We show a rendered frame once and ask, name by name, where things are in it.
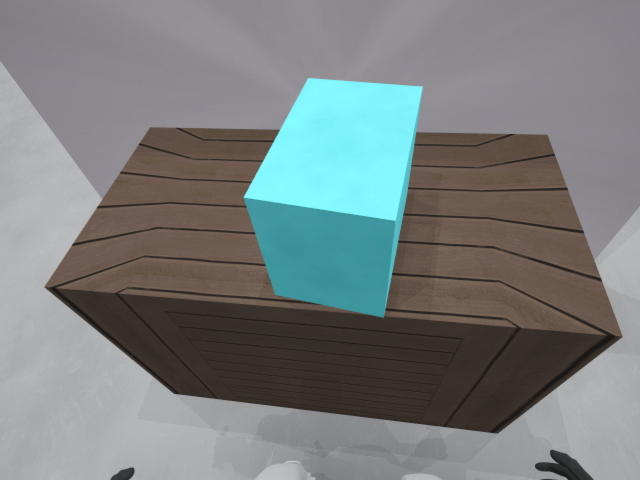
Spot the carton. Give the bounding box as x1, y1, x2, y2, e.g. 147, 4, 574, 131
244, 78, 423, 318

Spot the pedestal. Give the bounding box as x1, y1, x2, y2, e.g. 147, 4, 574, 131
45, 127, 623, 434

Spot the robot right hand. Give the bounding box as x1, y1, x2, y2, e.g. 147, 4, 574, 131
535, 450, 594, 480

